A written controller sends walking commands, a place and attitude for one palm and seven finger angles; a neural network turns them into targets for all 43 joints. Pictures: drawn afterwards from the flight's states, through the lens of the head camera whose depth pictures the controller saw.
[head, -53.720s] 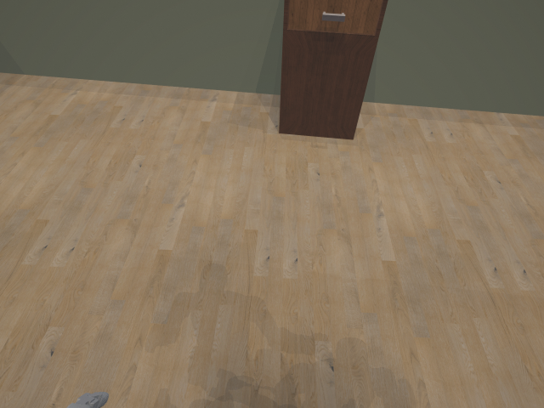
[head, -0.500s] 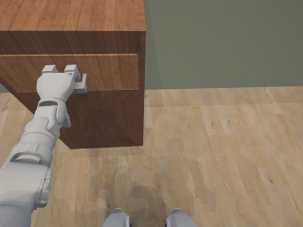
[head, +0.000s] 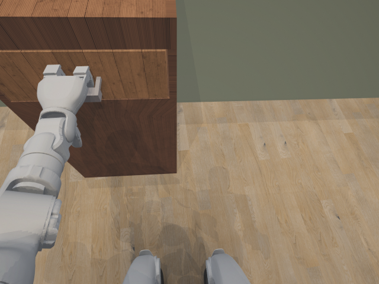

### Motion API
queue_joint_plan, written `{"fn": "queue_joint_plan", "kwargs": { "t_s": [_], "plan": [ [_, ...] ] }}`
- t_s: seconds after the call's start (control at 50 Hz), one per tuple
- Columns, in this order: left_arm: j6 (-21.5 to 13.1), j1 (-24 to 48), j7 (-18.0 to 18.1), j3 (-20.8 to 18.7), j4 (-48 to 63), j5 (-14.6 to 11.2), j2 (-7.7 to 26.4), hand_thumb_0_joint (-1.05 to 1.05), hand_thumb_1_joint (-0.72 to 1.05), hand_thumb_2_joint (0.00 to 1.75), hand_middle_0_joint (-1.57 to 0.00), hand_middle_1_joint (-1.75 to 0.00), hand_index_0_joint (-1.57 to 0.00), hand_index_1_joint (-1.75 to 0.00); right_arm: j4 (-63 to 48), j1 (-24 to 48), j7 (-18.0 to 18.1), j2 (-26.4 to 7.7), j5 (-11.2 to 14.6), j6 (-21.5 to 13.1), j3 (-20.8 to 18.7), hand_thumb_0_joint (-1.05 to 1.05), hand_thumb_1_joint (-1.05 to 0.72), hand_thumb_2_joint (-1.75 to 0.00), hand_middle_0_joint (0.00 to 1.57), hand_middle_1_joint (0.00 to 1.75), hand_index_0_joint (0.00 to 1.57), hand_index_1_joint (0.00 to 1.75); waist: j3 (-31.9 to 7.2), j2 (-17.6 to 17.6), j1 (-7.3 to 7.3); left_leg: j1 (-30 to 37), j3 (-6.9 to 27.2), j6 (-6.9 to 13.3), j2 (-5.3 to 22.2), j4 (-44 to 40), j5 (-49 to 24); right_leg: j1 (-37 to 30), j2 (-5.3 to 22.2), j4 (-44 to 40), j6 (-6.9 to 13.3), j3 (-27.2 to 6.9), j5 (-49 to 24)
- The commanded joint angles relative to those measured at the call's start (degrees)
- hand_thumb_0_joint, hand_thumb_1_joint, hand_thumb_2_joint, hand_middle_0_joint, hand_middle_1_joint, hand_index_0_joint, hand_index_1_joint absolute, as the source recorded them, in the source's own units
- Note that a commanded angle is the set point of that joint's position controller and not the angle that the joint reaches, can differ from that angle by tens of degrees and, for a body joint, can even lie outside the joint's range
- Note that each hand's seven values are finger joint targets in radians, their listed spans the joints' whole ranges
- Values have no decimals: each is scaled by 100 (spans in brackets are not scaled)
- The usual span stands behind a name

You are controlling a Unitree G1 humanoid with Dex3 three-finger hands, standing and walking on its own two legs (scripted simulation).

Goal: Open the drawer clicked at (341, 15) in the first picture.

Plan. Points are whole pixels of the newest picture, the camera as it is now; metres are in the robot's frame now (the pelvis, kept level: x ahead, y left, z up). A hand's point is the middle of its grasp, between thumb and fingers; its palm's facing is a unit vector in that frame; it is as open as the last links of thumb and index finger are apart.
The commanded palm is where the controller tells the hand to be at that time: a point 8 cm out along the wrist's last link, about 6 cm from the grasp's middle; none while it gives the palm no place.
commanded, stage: lower the fingers behind the handle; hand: left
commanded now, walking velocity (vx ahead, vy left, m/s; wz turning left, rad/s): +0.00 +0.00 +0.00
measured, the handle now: (79, 88) +0.56 +0.24 +0.01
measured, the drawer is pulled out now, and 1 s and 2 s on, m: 0.00 0.00 0.00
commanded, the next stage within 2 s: lift the fingers back up to retry in 0.22 s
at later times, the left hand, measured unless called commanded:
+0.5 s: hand (73, 105) +0.50 +0.24 +0.02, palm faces -0.05 +0.00 -1.00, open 13.8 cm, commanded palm +0.49 +0.23 +0.07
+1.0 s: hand (66, 88) +0.50 +0.23 +0.08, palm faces -0.04 -0.03 -1.00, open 13.8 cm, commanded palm +0.48 +0.23 +0.13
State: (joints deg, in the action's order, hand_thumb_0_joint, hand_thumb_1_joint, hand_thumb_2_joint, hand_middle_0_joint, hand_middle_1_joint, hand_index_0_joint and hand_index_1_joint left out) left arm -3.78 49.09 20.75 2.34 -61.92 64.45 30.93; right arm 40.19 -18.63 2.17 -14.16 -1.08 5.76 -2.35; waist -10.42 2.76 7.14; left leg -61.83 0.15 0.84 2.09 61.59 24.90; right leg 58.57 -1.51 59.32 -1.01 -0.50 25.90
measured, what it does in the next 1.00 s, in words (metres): stands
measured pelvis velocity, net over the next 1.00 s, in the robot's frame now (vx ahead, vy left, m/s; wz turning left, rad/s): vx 0.03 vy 0.00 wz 0.00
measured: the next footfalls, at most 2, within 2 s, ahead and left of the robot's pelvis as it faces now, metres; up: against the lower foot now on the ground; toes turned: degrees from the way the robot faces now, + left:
none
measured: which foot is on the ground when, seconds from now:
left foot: down 0.00-1.00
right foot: down 0.00-1.00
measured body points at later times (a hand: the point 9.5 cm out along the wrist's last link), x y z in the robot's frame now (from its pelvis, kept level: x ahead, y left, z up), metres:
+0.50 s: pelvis -0.01 +0.01 +0.00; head +0.12 +0.01 +0.43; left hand +0.50 +0.23 +0.08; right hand +0.00 -0.27 -0.12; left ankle +0.03 +0.11 -0.66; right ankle +0.01 -0.13 -0.66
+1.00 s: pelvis +0.03 +0.00 +0.04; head +0.12 +0.00 +0.49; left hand +0.50 +0.23 +0.13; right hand +0.06 -0.27 -0.09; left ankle +0.03 +0.11 -0.66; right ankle +0.01 -0.13 -0.66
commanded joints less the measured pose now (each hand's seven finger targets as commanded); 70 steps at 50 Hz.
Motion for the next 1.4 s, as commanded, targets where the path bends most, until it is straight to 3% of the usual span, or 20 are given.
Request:
{"fn": "queue_joint_plan", "kwargs": {
  "t_s": [0.0, 0.28, 0.32, 0.36, 0.4, 0.54, 0.56, 0.66, 0.7, 0.74, 0.78, 0.82, 1.0, 1.08, 1.12, 1.18, 1.2, 1.24, 1.34, 1.38],
  "plan": [
    [7, 1618, -135, -230, 380, -129, 970, 0, -50, 30, -30, -120, -30, -120, -249, -859, 75, -951, -2, -102, -310, 0, -90, -90, 20, 30, 20, 30, -2008, -90, 159, 1948, -8, 176, -197, -620, -1167, -759, -193, -882, 267, 189, -1087],
    [100, 2067, -203, -162, 232, -82, 1113, 0, -50, 30, -30, -120, -30, -120, -241, -941, 110, -994, 10, -151, -249, 0, -90, -90, 20, 30, 20, 30, -1949, -4, 309, 1810, 35, 187, -189, -597, -955, -507, -179, -835, 256, 214, -866],
    [137, 2025, -225, -338, 217, -80, 1369, 0, -50, 30, -30, -120, -30, -120, -249, -937, 115, -1032, 20, -133, -231, 0, -90, -90, 20, 30, 20, 30, -1923, -52, 239, 1791, 49, 183, -185, -640, -888, -553, -183, -840, 262, 222, -802],
    [141, 2309, -246, -253, 451, -99, 1281, 0, -50, 30, -30, -120, -30, -120, -272, -966, 127, -1011, 24, -133, -262, 0, -90, -90, 20, 30, 20, 30, -2105, 74, 289, 2049, 76, 175, -179, -704, -947, -573, -189, -893, 266, 231, -812],
    [97, 2440, -238, -320, 741, -105, 1362, 0, -50, 30, -30, -120, -30, -120, -281, -1007, 132, -1004, 15, -138, -286, 0, -90, -90, 20, 30, 20, 30, -2436, 319, 207, 2364, 103, 150, -174, -760, -1115, -693, -201, -903, 273, 243, -913],
    [-114, 2620, -143, -386, 1377, -186, 1306, 0, -50, 30, -30, -120, -30, -120, -228, -1031, 143, -968, 0, -153, -350, 0, -90, -90, 20, 30, 20, 30, -2499, 427, 189, 3049, 158, 121, -140, -1037, -1475, -928, -240, -1208, 278, 267, -1104],
    [-177, 2594, -100, -580, 1503, -205, 1492, 0, -50, 30, -30, -120, -30, -120, -203, -1019, 146, -983, -23, -149, -354, 0, -90, -90, 20, 30, 20, 30, -2623, 418, 111, 3130, 158, 119, -140, -1049, -1628, -1051, -245, -1216, 289, 262, -1198],
    [-203, 2421, 92, -585, 1804, -193, 1366, 0, -50, 30, -30, -120, -30, -120, -144, -1004, 73, -965, -52, -130, -397, 0, -90, -90, 20, 30, 20, 30, -2729, 745, 9, 3639, 115, 61, -150, -1183, -2433, -1364, -286, -1360, 326, 303, -1680],
    [-75, 2169, 136, -475, 1625, -211, 1139, 0, -50, 30, -30, -120, -30, -120, -108, -983, 30, -958, -40, -87, -425, 0, -90, -90, 20, 30, 20, 30, -2469, 564, 35, 3717, 100, 50, -138, -1283, -2470, -1424, -302, -1487, 310, 341, -1712],
    [58, 1936, 119, -608, 1530, -241, 1317, 0, -50, 30, -30, -120, -30, -120, -109, -938, 9, -983, -9, -28, -412, 0, -90, -90, 20, 30, 20, 30, -2358, 450, -52, 3661, 41, 64, -164, -1410, -2437, -1716, -298, -1607, 311, 309, -1818],
    [126, 1948, 50, -382, 1635, -260, 1053, 0, -50, 30, -30, -120, -30, -120, -151, -905, -12, -950, 13, 0, -413, 0, -90, -90, 20, 30, 20, 30, -2359, 497, -58, 3781, 8, 57, -170, -1508, -2668, -1897, -298, -1664, 314, 320, -2029],
    [164, 1753, -56, -411, 1721, -300, 1060, 0, -50, 30, -30, -120, -30, -120, -186, -859, -17, -954, 34, 38, -433, 0, -90, -90, 20, 30, 20, 30, -2321, 385, -81, 3906, -33, 72, -171, -1570, -2890, -2134, -302, -1761, 304, 300, -2290],
    [-63, 1359, -364, -347, 1566, -294, 963, 0, -50, 30, -30, -120, -30, -120, -332, -684, 29, -934, 108, 115, -422, 0, -90, -90, 20, 30, 20, 30, -1587, -117, -111, 3619, -145, 128, -234, -1850, -2640, -2485, -231, -1989, 293, 205, -2474],
    [-300, 1287, -254, -592, 2012, -274, 1106, 0, -50, 30, -30, -120, -30, -120, -422, -652, -1, -878, 58, 97, -481, 0, -90, -90, 20, 30, 20, 30, -2170, 97, -239, 3888, -186, 126, -256, -1706, -3121, -2716, -225, -1856, 283, 147, -2854],
    [-302, 1312, -158, -513, 1987, -237, 993, 0, -50, 30, -30, -120, -30, -120, -416, -598, -15, -874, 58, 93, -481, 0, -90, -90, 20, 30, 20, 30, -1946, 81, -189, 3784, -188, 117, -264, -1677, -3080, -2584, -227, -1837, 283, 167, -2838],
    [-248, 1629, 8, -449, 2071, -186, 941, 0, -50, 30, -30, -120, -30, -120, -371, -593, -39, -871, 57, 59, -512, 0, -90, -90, 20, 30, 20, 30, -2034, 221, -106, 3861, -171, 113, -265, -1623, -3017, -2457, -232, -1816, 282, 153, -2748],
    [-208, 1638, 58, -619, 2006, -149, 1152, 0, -50, 30, -30, -120, -30, -120, -336, -588, -31, -890, 63, 63, -519, 0, -90, -90, 20, 30, 20, 30, -2050, 171, -119, 3850, -159, 113, -267, -1606, -2980, -2442, -236, -1806, 284, 145, -2721],
    [-136, 1881, 97, -467, 2027, -146, 1031, 0, -50, 30, -30, -120, -30, -120, -335, -581, -22, -885, 57, 43, -514, 0, -90, -90, 20, 30, 20, 30, -2161, 157, -47, 3865, -166, 123, -281, -1599, -2894, -2450, -231, -1822, 268, 136, -2702],
    [-33, 1816, -4, -461, 1937, -183, 1008, 0, -50, 30, -30, -120, -30, -120, -296, -610, -15, -880, 42, 25, -518, 0, -90, -90, 20, 30, 20, 30, -2379, 218, -88, 4013, -170, 116, -285, -1578, -3090, -2560, -242, -1808, 262, 133, -2876],
    [15, 1617, -81, -330, 1706, -213, 829, 0, -50, 30, -30, -120, -30, -120, -299, -596, -10, -864, 48, 28, -507, 0, -90, -90, 20, 30, 20, 30, -2170, 103, -65, 3872, -193, 132, -298, -1596, -2999, -2594, -240, -1845, 264, 126, -2877]
  ]
}}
